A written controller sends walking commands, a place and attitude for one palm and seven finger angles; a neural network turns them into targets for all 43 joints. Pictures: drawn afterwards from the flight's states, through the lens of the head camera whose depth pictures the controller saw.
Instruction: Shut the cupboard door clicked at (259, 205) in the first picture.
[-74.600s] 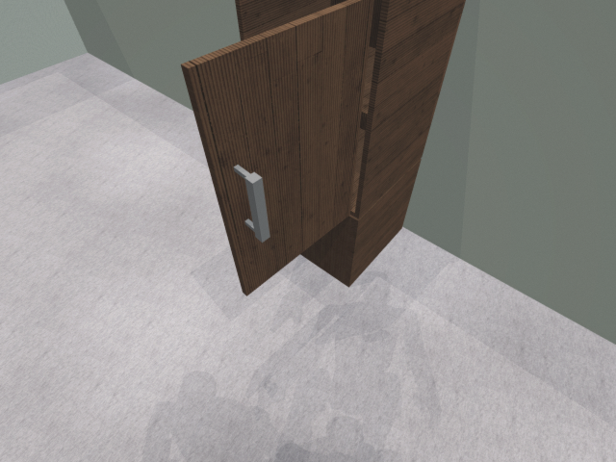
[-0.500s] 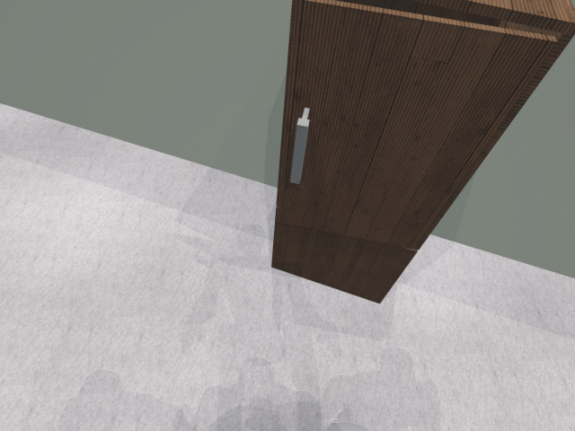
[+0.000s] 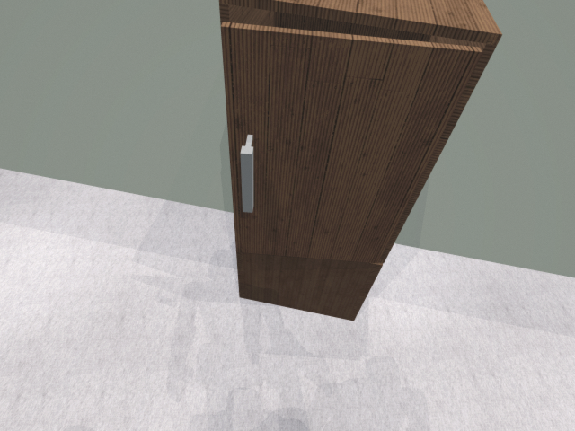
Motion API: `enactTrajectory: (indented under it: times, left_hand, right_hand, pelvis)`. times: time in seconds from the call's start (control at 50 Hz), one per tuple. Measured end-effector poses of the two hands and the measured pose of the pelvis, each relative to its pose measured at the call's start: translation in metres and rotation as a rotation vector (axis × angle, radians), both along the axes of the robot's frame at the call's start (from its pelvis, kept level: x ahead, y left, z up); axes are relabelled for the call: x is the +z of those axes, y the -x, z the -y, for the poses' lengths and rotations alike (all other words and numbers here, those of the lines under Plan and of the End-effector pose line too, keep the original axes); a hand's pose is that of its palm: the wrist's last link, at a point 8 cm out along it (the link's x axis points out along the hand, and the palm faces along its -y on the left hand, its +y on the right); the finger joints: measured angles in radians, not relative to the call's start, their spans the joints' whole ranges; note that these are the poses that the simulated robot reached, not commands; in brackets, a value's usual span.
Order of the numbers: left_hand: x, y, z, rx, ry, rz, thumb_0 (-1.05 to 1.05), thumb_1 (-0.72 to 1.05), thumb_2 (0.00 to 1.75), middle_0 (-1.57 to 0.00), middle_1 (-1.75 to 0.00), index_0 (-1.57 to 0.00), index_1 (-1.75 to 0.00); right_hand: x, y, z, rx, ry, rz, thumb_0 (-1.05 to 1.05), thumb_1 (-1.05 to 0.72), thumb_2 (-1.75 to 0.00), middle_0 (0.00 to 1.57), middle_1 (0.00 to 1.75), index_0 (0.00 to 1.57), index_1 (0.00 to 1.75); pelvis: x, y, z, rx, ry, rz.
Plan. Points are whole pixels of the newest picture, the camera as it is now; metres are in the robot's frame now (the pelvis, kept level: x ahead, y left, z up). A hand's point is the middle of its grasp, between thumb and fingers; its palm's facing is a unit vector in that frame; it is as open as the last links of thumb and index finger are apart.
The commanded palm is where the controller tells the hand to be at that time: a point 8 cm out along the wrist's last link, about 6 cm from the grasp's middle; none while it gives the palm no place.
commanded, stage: take the last steps up to it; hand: left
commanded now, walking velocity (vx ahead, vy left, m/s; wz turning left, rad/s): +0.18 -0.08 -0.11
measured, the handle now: (248, 174) +0.58 +0.10 -0.01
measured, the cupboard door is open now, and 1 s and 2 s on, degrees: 8 8 8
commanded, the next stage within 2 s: come to a stop and stand still in 0.18 s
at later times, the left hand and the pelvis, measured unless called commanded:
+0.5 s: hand (231, 399) +0.20 +0.09 -0.15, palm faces -0.04 -0.97 -0.23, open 7.3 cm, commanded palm none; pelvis +0.10 -0.08 +0.01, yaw -3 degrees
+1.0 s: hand out of the picture +0.10 +0.16 -0.17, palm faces +0.04 -0.98 -0.20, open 7.4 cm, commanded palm none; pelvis +0.09 -0.04 +0.01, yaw -2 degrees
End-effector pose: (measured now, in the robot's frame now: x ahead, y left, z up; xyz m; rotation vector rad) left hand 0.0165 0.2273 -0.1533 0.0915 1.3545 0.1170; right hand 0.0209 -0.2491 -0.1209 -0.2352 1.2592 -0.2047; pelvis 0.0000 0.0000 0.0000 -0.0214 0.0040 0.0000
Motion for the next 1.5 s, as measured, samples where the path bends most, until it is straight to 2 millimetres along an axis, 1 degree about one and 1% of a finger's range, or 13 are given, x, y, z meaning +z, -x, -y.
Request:
enactTrajectory:
  times: [0.06, 0.16, 0.3, 0.38, 0.48, 0.66, 0.78, 0.84, 0.94, 1.0, 1.14, 1.36, 1.5]
  left_hand:
    - [0.004, -0.019, 0.001, -0.039, 0.007, -0.018, 0.01, 0.9, 0.9, -0.2, -0.3, -0.2, -0.3]
    - [0.021, -0.069, 0.009, -0.065, -0.001, 0.04, 0.01, 0.91, 0.9, -0.2, -0.3, -0.2, -0.3]
    - [0.028, -0.142, 0.043, -0.135, -0.041, 0.105, 0.01, 0.91, 0.9, -0.2, -0.3, -0.2, -0.3]
    - [0.024, -0.168, 0.068, -0.141, -0.076, 0.14, 0.01, 0.91, 0.9, -0.2, -0.3, -0.2, -0.3]
    - [0.034, -0.177, 0.088, -0.107, -0.094, 0.141, 0.0, 0.92, 0.9, -0.2, -0.3, -0.2, -0.3]
    - [0.036, -0.16, 0.078, -0.051, -0.102, 0.122, 0.0, 0.91, 0.9, -0.21, -0.3, -0.21, -0.3]
    - [0.023, -0.131, 0.051, -0.015, -0.089, 0.081, 0.0, 0.9, 0.9, -0.21, -0.3, -0.21, -0.3]
    - [0.012, -0.116, 0.036, 0.009, -0.074, 0.052, 0.0, 0.9, 0.9, -0.21, -0.3, -0.2, -0.3]
    - [0.013, -0.091, 0.024, 0.021, -0.064, -0.006, 0.01, 0.9, 0.9, -0.2, -0.3, -0.2, -0.3]
    - [0.015, -0.077, 0.022, 0.015, -0.068, -0.041, 0.01, 0.91, 0.9, -0.2, -0.3, -0.2, -0.3]
    - [0.024, -0.055, 0.031, -0.018, -0.056, -0.12, 0.01, 0.9, 0.9, -0.2, -0.3, -0.2, -0.3]
    - [0.021, -0.079, 0.055, -0.052, -0.027, -0.078, 0.01, 0.91, 0.9, -0.2, -0.3, -0.2, -0.3]
    - [0.023, -0.097, 0.046, -0.092, -0.072, -0.024, 0.02, 0.92, 0.9, -0.2, -0.3, -0.2, -0.3]
  right_hand:
    - [0.006, 0.003, -0.005, -0.034, -0.003, -0.012, 0.0, -0.9, -0.9, 0.2, 0.3, 0.2, 0.3]
    - [0.012, 0.017, -0.008, -0.074, -0.039, -0.106, 0.0, -0.9, -0.9, 0.21, 0.3, 0.2, 0.3]
    - [-0.006, 0.022, 0.01, -0.158, -0.115, -0.218, 0.01, -0.9, -0.9, 0.21, 0.3, 0.2, 0.3]
    - [-0.028, 0.006, 0.032, -0.176, -0.145, -0.257, 0.01, -0.9, -0.9, 0.21, 0.3, 0.2, 0.3]
    - [-0.025, -0.045, 0.054, -0.147, -0.131, -0.201, 0.01, -0.91, -0.9, 0.2, 0.3, 0.19, 0.3]
    - [-0.009, -0.139, 0.07, -0.036, -0.087, -0.008, 0.0, -0.91, -0.9, 0.2, 0.3, 0.19, 0.3]
    - [0.005, -0.165, 0.057, 0.018, -0.044, 0.085, 0.0, -0.91, -0.9, 0.2, 0.3, 0.19, 0.3]
    - [0.006, -0.159, 0.045, 0.039, -0.023, 0.089, 0.0, -0.91, -0.9, 0.2, 0.3, 0.19, 0.3]
    - [0.007, -0.139, 0.022, 0.055, -0.036, 0.031, 0.0, -0.91, -0.9, 0.2, 0.3, 0.19, 0.3]
    - [0.001, -0.128, 0.013, 0.039, -0.066, 0.005, 0.01, -0.9, -0.9, 0.2, 0.3, 0.2, 0.3]
    - [-0.002, -0.104, 0.013, -0.023, -0.084, -0.025, 0.0, -0.93, -0.9, 0.21, 0.3, 0.2, 0.3]
    - [-0.005, -0.052, 0.01, -0.081, -0.104, -0.155, 0.0, -0.91, -0.9, 0.2, 0.3, 0.19, 0.3]
    - [-0.018, -0.052, 0.003, -0.083, -0.142, -0.116, 0.01, -0.91, -0.9, 0.2, 0.3, 0.19, 0.3]
  pelvis:
    - [0.006, -0.013, 0.002, -0.024, -0.001, -0.001]
    - [0.018, -0.034, 0.013, -0.04, 0.0, -0.006]
    - [0.012, -0.069, 0.045, -0.065, -0.018, -0.002]
    - [-0.001, -0.091, 0.067, -0.065, -0.024, 0.006]
    - [0.009, -0.102, 0.079, -0.05, -0.034, 0.009]
    - [0.014, -0.1, 0.077, -0.034, -0.035, 0.007]
    - [0.01, -0.093, 0.059, -0.029, -0.026, 0.007]
    - [0.005, -0.091, 0.047, -0.02, -0.012, 0.014]
    - [0.011, -0.089, 0.039, -0.024, -0.024, 0.028]
    - [0.011, -0.089, 0.036, -0.035, -0.035, 0.026]
    - [0.017, -0.089, 0.032, -0.051, -0.027, 0.021]
    - [0.018, -0.096, 0.039, -0.056, -0.024, 0.02]
    - [0.01, -0.1, 0.038, -0.05, -0.021, 0.018]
